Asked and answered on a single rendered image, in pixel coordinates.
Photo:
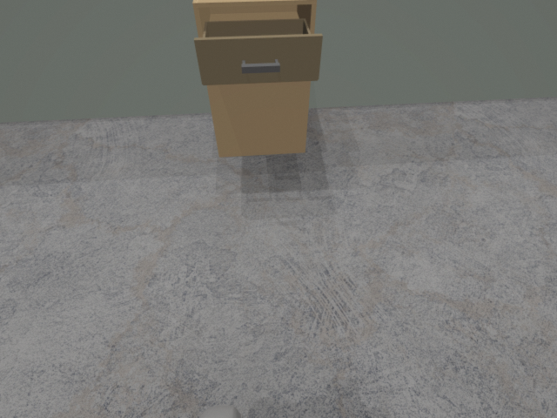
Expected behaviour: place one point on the handle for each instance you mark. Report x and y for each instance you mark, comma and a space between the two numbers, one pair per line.
260, 68

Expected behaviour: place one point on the drawer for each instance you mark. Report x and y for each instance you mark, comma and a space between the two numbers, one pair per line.
226, 43

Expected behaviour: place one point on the cabinet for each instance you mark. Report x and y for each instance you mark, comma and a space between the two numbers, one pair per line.
263, 118

